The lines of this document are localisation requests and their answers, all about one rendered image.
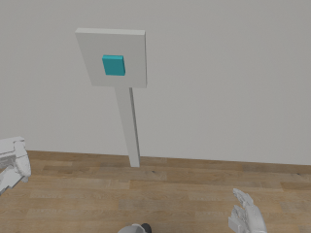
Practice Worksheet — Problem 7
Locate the panel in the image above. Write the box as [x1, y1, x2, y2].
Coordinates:
[75, 27, 148, 168]

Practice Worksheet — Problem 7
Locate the right robot hand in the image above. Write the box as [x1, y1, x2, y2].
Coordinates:
[228, 188, 267, 233]

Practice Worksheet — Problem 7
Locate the left robot hand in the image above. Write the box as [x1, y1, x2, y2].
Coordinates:
[0, 136, 31, 196]

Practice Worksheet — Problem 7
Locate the button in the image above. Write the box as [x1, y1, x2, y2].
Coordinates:
[102, 54, 125, 76]

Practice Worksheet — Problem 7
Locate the left robot foot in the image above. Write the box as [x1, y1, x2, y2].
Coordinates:
[141, 223, 152, 233]

